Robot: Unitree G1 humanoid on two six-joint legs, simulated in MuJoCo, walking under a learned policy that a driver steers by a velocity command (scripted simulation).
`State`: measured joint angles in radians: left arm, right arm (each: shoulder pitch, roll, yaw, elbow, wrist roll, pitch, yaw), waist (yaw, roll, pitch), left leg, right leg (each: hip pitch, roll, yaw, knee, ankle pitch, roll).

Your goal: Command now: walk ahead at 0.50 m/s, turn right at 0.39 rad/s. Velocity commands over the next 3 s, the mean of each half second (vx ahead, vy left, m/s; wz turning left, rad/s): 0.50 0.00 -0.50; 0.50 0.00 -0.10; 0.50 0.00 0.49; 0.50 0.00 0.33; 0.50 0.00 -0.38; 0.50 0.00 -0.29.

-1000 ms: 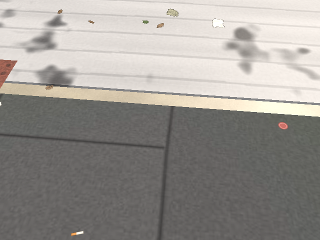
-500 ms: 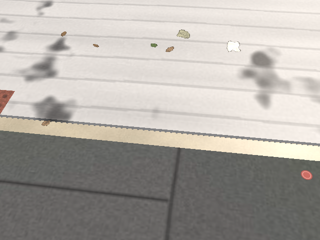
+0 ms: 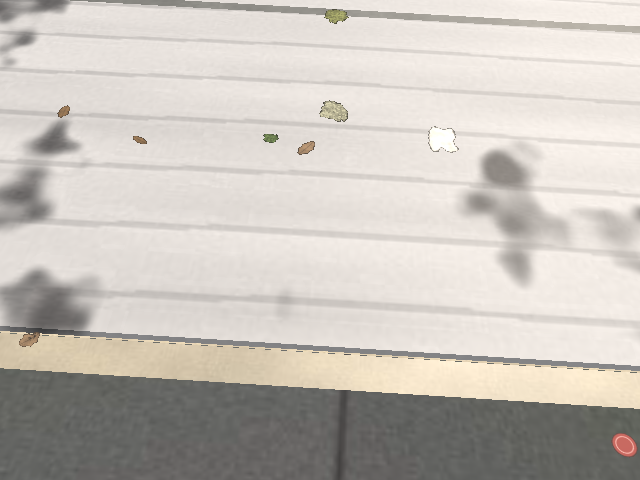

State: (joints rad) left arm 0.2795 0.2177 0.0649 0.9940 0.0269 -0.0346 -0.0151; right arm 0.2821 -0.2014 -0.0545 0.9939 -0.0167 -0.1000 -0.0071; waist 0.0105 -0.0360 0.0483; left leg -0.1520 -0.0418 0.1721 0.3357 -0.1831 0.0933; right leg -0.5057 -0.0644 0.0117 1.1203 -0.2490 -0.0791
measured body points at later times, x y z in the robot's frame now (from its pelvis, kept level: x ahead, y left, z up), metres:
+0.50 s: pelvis +0.26 -0.06 -0.01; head +0.28 -0.07 +0.44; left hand +0.40 +0.18 -0.15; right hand +0.26 -0.33 -0.14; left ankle +0.23 +0.09 -0.65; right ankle +0.27 -0.10 -0.74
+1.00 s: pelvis +0.54 -0.10 -0.02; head +0.57 -0.11 +0.43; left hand +0.64 +0.14 -0.16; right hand +0.57 -0.39 -0.14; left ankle +0.63 -0.07 -0.74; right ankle +0.35 -0.14 -0.65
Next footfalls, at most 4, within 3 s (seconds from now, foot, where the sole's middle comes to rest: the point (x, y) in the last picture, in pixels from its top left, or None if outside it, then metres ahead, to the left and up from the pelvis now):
0.34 right None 0.31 -0.11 -0.78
0.90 left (364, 401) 0.67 -0.09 -0.78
1.44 right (452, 309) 0.92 -0.31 -0.78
1.94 left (349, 240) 1.13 -0.06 -0.78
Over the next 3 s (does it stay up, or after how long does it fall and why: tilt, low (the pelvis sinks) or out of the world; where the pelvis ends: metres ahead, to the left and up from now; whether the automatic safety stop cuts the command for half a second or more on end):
stays up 1.57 -0.19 -0.02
